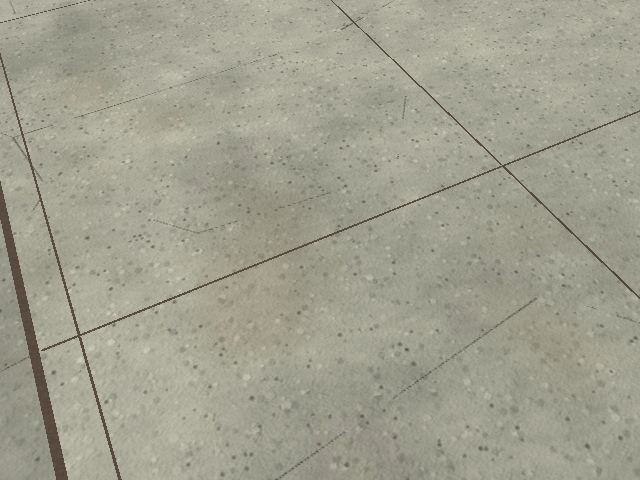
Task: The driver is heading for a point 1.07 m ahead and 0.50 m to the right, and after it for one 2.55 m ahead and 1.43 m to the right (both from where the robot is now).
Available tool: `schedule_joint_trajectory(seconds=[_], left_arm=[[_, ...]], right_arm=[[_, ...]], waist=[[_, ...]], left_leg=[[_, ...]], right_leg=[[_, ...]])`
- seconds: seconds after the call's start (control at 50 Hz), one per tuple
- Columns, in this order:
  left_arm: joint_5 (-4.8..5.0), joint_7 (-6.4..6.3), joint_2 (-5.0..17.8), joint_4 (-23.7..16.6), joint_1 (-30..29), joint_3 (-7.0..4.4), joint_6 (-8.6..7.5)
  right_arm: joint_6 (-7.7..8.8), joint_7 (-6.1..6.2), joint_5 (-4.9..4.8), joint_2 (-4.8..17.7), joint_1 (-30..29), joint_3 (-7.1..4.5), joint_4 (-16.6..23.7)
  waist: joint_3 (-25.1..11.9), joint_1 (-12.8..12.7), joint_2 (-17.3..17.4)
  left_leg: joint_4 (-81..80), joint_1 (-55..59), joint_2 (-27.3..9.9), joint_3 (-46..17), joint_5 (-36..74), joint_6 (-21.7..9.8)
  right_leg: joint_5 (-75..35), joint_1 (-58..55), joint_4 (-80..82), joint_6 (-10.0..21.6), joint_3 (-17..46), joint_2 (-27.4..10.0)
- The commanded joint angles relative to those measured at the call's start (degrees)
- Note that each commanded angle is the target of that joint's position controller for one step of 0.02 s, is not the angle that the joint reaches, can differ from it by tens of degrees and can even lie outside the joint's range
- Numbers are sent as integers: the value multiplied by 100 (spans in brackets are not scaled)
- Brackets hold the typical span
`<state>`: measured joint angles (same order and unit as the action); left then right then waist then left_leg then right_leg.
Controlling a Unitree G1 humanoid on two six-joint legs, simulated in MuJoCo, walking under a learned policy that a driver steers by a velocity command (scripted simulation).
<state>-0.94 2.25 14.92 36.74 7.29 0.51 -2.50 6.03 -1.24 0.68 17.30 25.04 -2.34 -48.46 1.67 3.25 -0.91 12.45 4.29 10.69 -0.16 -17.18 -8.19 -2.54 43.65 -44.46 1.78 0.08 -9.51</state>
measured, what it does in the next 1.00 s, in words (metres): walks ahead, turning right: right foot, then left foot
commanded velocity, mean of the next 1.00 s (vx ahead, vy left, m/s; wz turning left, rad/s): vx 0.38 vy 0.00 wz -0.81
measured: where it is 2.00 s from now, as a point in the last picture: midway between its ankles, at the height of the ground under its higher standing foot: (513, 414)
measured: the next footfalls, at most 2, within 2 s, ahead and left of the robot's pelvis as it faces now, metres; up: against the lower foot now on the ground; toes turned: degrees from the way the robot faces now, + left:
right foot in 0.16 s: +0.35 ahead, -0.13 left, +0.00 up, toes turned -9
left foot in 0.56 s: +0.65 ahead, -0.09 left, +0.00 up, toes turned -40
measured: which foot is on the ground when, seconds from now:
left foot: down 0.00-0.14, up 0.16-0.54, down 0.56-0.98, up 1.00-1.00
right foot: up 0.00-0.14, down 0.16-0.54, up 0.56-0.98, down 1.00-1.00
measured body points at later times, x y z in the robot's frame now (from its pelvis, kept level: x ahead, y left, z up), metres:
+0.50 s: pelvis +0.38 -0.09 +0.00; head +0.43 -0.12 +0.45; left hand +0.57 +0.17 -0.10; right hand +0.54 -0.40 -0.05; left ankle +0.62 -0.04 -0.70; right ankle +0.31 -0.13 -0.73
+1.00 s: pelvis +0.47 -0.14 -0.01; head +0.46 -0.17 +0.44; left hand +0.79 -0.05 -0.08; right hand +0.34 -0.45 -0.11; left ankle +0.62 -0.07 -0.72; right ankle +0.38 -0.17 -0.74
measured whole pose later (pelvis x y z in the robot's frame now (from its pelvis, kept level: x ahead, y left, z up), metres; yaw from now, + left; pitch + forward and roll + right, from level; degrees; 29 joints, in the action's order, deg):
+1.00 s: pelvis +0.47 -0.14 -0.01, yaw -53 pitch +2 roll +3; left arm 1.7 0.8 18.9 37.8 14.6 -4.4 2.3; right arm 0.4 1.4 -0.9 18.6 8.9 -6.0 -40.4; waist -1.0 -0.6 0.2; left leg 36.2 -21.7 -5.9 9.9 -19.7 1.0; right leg 24.1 16.8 -37.3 3.4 -2.8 -3.7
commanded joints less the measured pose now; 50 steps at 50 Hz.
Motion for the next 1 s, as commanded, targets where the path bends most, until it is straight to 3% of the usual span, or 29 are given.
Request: schedule_joint_trajectory(seconds=[0.02,0.1,0.14,0.16,0.18,0.2,0.22,0.24,0.26,0.3,0.34,0.4,0.44,0.5,0.54,0.56,0.58,0.6,0.62,0.64,0.68,0.7,0.74,0.84,0.9,0.94,0.96,0.98,1.0], left_arm=[[107,102,408,-298,-603,-120,-63],[-7,101,696,-127,-254,-255,-61],[-98,49,1007,477,1661,-410,-64],[-186,-24,1237,733,2655,-539,-71],[-295,-67,2031,710,2402,-752,-28],[13,-56,1894,538,2309,-831,11],[72,-119,1778,531,1971,-803,15],[267,-83,1138,73,1392,-631,-148],[308,-81,1001,7,890,-573,-189],[203,-135,981,-138,614,-558,-233],[211,-213,1171,-152,412,-614,-181],[290,-422,1384,-25,689,-743,101],[355,-524,1339,72,957,-766,268],[280,-620,1093,-61,780,-754,385],[229,-566,741,-273,440,-643,406],[62,-521,217,-353,779,-467,407],[107,-393,451,-337,1946,-479,338],[243,-265,1030,-266,2269,-579,356],[335,-287,1361,-169,1544,-697,427],[316,-344,1489,-220,981,-748,530],[269,-416,1194,-426,661,-682,647],[248,-413,959,-497,631,-624,628],[246,-410,685,-574,620,-548,562],[223,-306,800,-608,482,-572,591],[267,-170,1030,-440,782,-679,600],[294,-116,1070,-99,1317,-754,592],[281,-121,980,255,1879,-765,566],[284,-152,916,685,2566,-786,508],[192,-187,1011,748,2815,-743,379]], right_arm=[[203,22,-8,777,-94,-172,218],[91,239,170,1051,-7,-179,102],[-91,368,291,1155,-375,-213,220],[-82,384,226,1096,-633,-187,351],[3,210,-22,120,11,28,734],[72,262,58,625,-339,15,812],[124,264,21,601,-843,73,1018],[260,175,-101,752,-1229,75,1336],[254,154,-104,756,-1379,31,1338],[127,147,19,780,-1312,-3,1452],[46,206,119,550,-1415,72,1549],[-38,245,29,302,-1846,139,1648],[-75,213,-69,380,-2238,87,1784],[-39,177,-88,598,-2423,-28,1841],[24,230,42,655,-1455,-104,1538],[-37,307,107,744,-1215,-96,1562],[-146,295,257,669,-1165,-52,1714],[-250,317,59,920,-1557,-213,1655],[-305,390,65,506,-1823,-163,1815],[-399,435,66,295,-1955,-71,1889],[-502,436,81,426,-2263,-98,1820],[-514,445,111,481,-2165,-145,1722],[-522,436,126,547,-1963,-220,1556],[-537,394,21,782,-2222,-382,1437],[-470,297,-205,1132,-2217,-550,1353],[-425,285,-259,1097,-2377,-570,1315],[-430,295,-222,906,-2402,-533,1291],[-455,278,-139,584,-2435,-467,1269],[-446,139,-107,-18,-2498,-298,1307]], waist=[[702,43,-44],[-61,-279,641],[-857,-1157,767],[-1192,-1666,538],[-1682,-732,-1761],[-2681,-1123,-493],[-1794,-896,-103],[-1352,-849,173],[-745,-480,461],[-174,-94,441],[-5,26,370],[-679,-259,-60],[-899,-466,-259],[-760,-434,-601],[-1369,12,-370],[-1911,-165,686],[-2539,-634,1590],[-2609,-790,1721],[-2031,-463,901],[-1483,-321,306],[-645,-439,349],[-555,-431,493],[-742,-393,754],[-991,-453,895],[-1044,-579,1217],[-946,-880,1175],[-885,-1079,797],[-559,-1302,-56],[137,-1288,-1525]], left_leg=[[-1316,-983,-1674,-102,2691,-161],[211,598,-1948,539,7278,331],[2976,395,-1963,760,8021,523],[5042,-802,-1649,860,6465,568],[7991,-4253,-415,565,-933,1111],[8501,-4577,-388,-434,-1115,929],[8063,-4745,-801,-673,-545,904],[7535,-4688,-900,-977,-774,907],[7007,-4575,-1061,-846,-633,920],[6036,-4020,-1180,-729,-499,1030],[4488,-3493,-1020,-403,-226,1239],[2703,-2494,-417,-154,1190,1372],[1962,-2264,-214,-300,1878,1369],[1252,-2228,-403,-785,2226,1250],[605,-875,-1155,-1094,3346,886],[1274,596,-2461,-2269,5559,327],[1556,1253,-3696,-3748,6734,-656],[1452,1121,-4225,-4367,4848,-1285],[1157,526,-3481,-3601,2966,-1015],[954,-267,-2903,-2711,1928,-586],[609,-1561,-2299,-1712,1942,-299],[499,-1749,-2165,-1362,2155,-307],[416,-1527,-2303,-1053,2663,-496],[302,-1682,-2677,-443,2006,-504],[-145,-2175,-2775,-303,-777,-151],[-42,-2553,-2776,-59,-1714,139],[526,-2947,-2535,233,-2079,323],[1878,-3611,-2086,694,-2388,555],[4690,-5430,-1521,1002,-2218,899]], right_leg=[[-993,-1066,753,346,-284,367],[220,-1630,972,648,-874,1284],[678,-3179,1189,842,-832,1657],[574,-4544,1424,1073,-221,1284],[-1376,-7103,1054,2361,2974,-746],[-2185,-7248,1710,2548,4245,-848],[-2513,-6407,1873,2330,3402,-707],[-1524,-5645,2327,2048,3216,-363],[-1373,-4678,2542,1876,2783,-120],[-1925,-3320,2896,1743,2299,255],[-2724,-2350,2788,1540,1728,753],[-2852,-2063,2276,857,1473,1249],[-1820,-2289,2009,432,1801,1362],[-478,-2782,1481,195,2422,1367],[485,-2815,-169,-49,2111,1669],[3937,-1736,-1582,-241,1424,2171],[4948,-1147,-2722,-436,1494,2152],[4296,-619,-3808,-639,1147,1529],[3595,-373,-3946,-754,923,1192],[3050,-428,-3756,-792,743,1050],[2710,-786,-3102,-785,461,900],[2652,-930,-2805,-752,301,877],[2641,-952,-2361,-724,169,763],[2061,-1668,-1192,-518,87,394],[2181,-2556,-409,-178,-321,486],[2257,-3349,198,96,-728,639],[2400,-4000,609,211,-932,860],[2855,-4579,1183,395,-796,1037],[4218,-4952,2072,887,1305,-15]])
